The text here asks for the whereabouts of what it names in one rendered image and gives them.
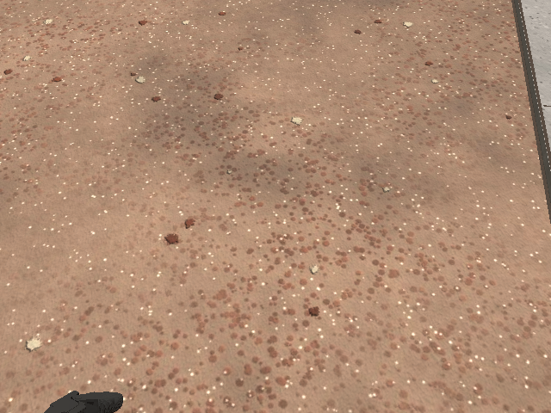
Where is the robot left hand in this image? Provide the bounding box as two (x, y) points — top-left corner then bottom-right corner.
(44, 391), (123, 413)

